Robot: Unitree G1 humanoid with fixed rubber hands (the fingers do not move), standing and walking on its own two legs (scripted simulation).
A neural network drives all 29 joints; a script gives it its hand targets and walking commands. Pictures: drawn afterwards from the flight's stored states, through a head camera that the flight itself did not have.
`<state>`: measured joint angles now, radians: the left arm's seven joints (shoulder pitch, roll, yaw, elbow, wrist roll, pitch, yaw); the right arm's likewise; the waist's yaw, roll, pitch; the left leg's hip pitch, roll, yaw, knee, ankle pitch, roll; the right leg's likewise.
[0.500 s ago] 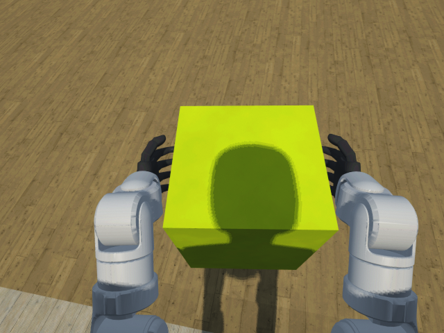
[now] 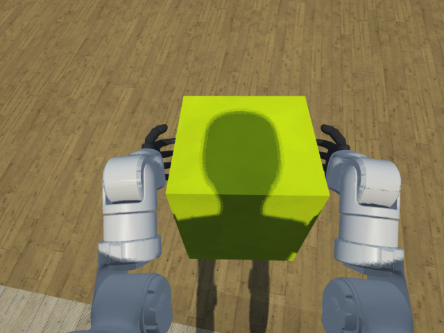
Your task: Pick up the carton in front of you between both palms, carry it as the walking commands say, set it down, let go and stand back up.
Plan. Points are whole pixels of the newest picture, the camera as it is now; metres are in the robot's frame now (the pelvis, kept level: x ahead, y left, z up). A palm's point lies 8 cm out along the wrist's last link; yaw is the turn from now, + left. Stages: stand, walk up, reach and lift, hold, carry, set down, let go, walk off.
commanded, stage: carry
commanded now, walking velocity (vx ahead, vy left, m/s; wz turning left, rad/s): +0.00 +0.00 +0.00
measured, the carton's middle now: (242, 184) +0.39 +0.00 +0.03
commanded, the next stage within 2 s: none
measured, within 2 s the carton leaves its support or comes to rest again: neither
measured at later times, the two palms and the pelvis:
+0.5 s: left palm (141, 147) +0.42 +0.18 +0.10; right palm (312, 147) +0.43 -0.12 +0.09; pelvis +0.06 +0.02 -0.01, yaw +2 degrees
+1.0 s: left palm (123, 135) +0.43 +0.20 +0.12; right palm (299, 136) +0.43 -0.09 +0.12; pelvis +0.08 +0.05 -0.01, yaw +1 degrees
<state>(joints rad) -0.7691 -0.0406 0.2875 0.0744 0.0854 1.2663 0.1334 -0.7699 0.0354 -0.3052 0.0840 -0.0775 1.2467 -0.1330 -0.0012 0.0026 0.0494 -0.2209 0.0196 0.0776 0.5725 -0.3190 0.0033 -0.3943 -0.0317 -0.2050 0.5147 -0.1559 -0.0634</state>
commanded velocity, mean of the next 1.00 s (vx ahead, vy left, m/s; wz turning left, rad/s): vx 0.00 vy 0.00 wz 0.00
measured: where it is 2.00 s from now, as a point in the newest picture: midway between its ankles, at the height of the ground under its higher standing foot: outside the picture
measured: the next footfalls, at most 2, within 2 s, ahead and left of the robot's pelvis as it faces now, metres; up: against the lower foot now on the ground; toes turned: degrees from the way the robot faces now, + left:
right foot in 0.40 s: +0.15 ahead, -0.03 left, +0.00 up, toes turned -5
left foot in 0.58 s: +0.08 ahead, +0.14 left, +0.00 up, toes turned +3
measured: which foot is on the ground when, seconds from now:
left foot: down 0.00-0.40, up 0.42-0.56, down 0.58-1.00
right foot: down 0.00-0.16, up 0.18-0.38, down 0.40-1.00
